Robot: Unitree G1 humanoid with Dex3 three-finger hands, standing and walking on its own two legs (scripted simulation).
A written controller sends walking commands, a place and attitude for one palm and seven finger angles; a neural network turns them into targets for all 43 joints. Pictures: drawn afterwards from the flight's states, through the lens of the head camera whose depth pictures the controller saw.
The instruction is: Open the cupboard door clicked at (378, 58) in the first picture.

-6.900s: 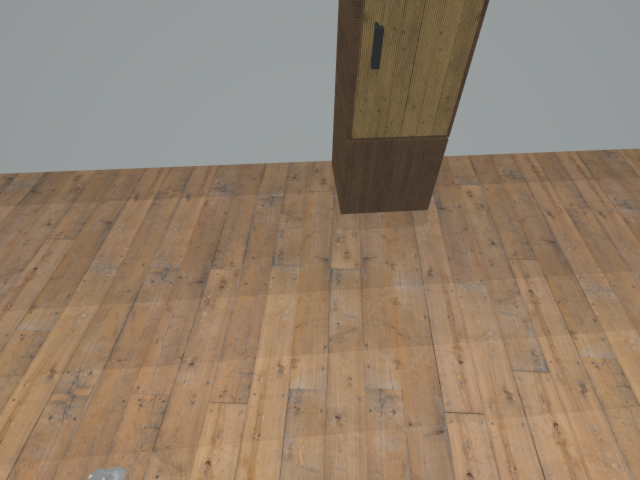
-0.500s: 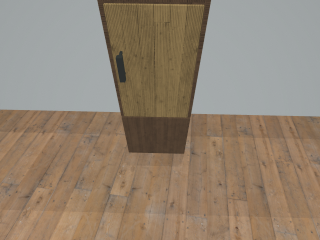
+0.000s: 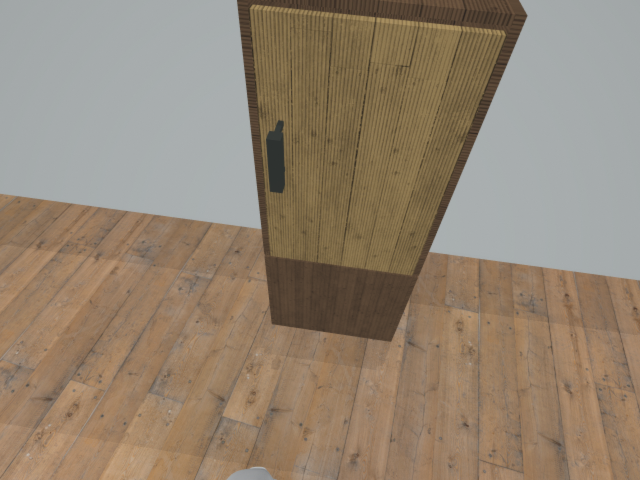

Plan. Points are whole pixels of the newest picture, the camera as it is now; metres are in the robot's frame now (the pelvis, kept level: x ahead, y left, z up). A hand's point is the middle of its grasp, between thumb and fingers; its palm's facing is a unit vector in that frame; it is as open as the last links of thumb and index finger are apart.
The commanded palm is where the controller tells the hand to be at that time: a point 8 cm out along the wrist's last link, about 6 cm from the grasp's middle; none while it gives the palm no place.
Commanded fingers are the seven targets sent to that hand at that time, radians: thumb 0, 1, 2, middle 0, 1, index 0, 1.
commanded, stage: take the last steps up to it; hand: left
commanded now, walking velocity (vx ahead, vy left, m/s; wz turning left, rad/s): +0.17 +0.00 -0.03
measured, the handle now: (278, 156) +0.65 +0.15 +0.02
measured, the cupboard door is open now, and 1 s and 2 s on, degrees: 0 0 0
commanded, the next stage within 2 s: come to a stop and stand still in 0.06 s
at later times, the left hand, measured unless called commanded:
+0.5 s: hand (210, 441) +0.19 +0.18 -0.16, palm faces -0.02 -0.97 -0.24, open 7.4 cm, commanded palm none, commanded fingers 0.00 0.90 0.90 -0.20 -0.30 -0.20 -0.30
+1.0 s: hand out of the picture +0.08 +0.22 -0.17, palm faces +0.04 -0.97 -0.23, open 7.4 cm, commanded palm none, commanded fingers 0.00 0.90 0.90 -0.20 -0.30 -0.20 -0.30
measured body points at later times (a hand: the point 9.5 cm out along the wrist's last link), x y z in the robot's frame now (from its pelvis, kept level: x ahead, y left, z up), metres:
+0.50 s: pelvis +0.10 +0.00 +0.00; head +0.13 -0.02 +0.45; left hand +0.19 +0.23 -0.14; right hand +0.11 -0.22 -0.17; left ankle +0.09 +0.12 -0.71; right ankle +0.14 -0.10 -0.73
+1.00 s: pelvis +0.06 +0.03 +0.01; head +0.07 +0.03 +0.46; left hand +0.08 +0.27 -0.15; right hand +0.09 -0.20 -0.15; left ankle +0.05 +0.15 -0.73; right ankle +0.06 -0.09 -0.73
